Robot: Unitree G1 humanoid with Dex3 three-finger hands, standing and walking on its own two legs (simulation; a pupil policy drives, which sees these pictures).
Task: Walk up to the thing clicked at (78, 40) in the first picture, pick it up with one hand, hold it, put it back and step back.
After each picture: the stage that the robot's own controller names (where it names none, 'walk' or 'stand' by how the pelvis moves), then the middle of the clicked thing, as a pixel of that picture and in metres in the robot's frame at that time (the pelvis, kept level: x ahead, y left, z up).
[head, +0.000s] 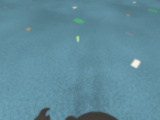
stand; (77, 39) +1.91 +0.36 -0.72
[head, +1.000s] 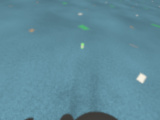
walk; (82, 45) +1.79 +0.15 -0.70
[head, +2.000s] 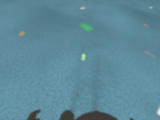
walk; (83, 57) +1.17 +0.08 -0.71
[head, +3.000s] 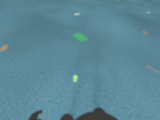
walk; (75, 78) +0.71 +0.15 -0.72
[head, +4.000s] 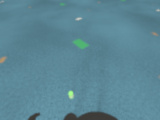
walk; (71, 94) +0.46 +0.23 -0.71
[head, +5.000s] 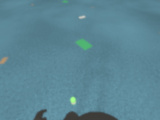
stand; (73, 100) +0.35 +0.20 -0.70
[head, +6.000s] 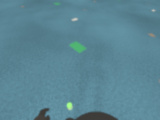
stand; (69, 106) +0.30 +0.21 -0.72
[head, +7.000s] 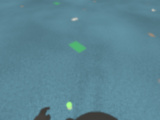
stand; (69, 105) +0.30 +0.21 -0.73
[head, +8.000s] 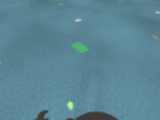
stand; (70, 105) +0.32 +0.20 -0.73
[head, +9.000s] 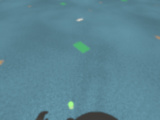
stand; (71, 105) +0.31 +0.20 -0.73
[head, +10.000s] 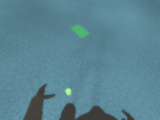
go down; (68, 91) +0.34 +0.19 -0.67
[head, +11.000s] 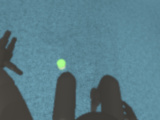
go down; (61, 64) +0.41 +0.21 -0.29
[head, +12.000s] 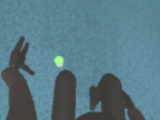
close in; (59, 61) +0.41 +0.22 -0.27
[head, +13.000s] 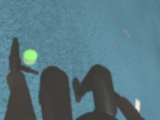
close; (30, 57) +0.41 +0.25 -0.22
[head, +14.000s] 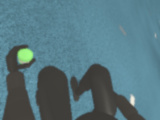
close; (25, 57) +0.40 +0.26 -0.22
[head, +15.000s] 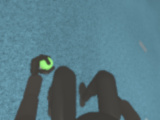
lift; (45, 64) +0.33 +0.25 -0.18
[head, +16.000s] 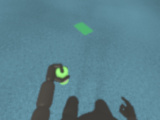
lift; (63, 75) +0.32 +0.18 +0.01
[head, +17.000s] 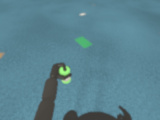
hold; (65, 75) +0.33 +0.18 +0.01
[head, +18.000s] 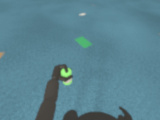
hold; (66, 76) +0.33 +0.17 +0.00
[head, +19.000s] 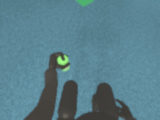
crouch; (64, 63) +0.40 +0.18 -0.09
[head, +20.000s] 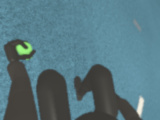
lower; (25, 51) +0.43 +0.27 -0.23
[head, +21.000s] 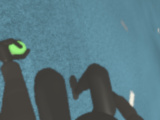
lower; (18, 51) +0.43 +0.28 -0.23
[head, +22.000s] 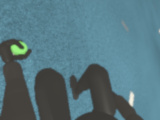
lower; (19, 51) +0.43 +0.28 -0.24
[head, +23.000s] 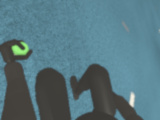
lower; (21, 51) +0.42 +0.28 -0.23
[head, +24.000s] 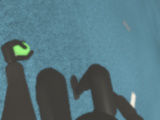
loosen; (22, 51) +0.42 +0.27 -0.23
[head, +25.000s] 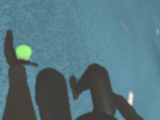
withdraw; (23, 53) +0.41 +0.26 -0.24
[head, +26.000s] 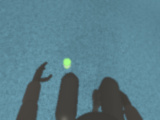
walk; (67, 63) +0.44 +0.20 -0.32
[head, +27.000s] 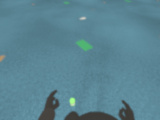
stand; (72, 101) +0.36 +0.16 -0.66
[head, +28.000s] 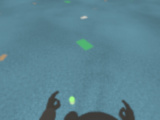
stand; (72, 100) +0.37 +0.18 -0.67
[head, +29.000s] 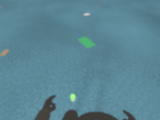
stand; (72, 97) +0.37 +0.17 -0.68
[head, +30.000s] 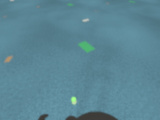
walk; (73, 100) +0.38 +0.18 -0.72
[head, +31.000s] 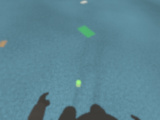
walk; (78, 83) +0.49 +0.09 -0.69
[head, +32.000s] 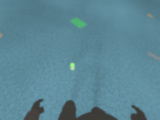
walk; (72, 66) +0.73 +0.25 -0.69
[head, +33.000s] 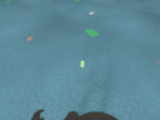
stand; (82, 64) +1.03 +0.18 -0.70
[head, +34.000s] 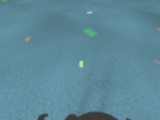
stand; (81, 64) +1.03 +0.18 -0.72
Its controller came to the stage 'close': yes
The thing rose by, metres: 0.71
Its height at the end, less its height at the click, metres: +0.00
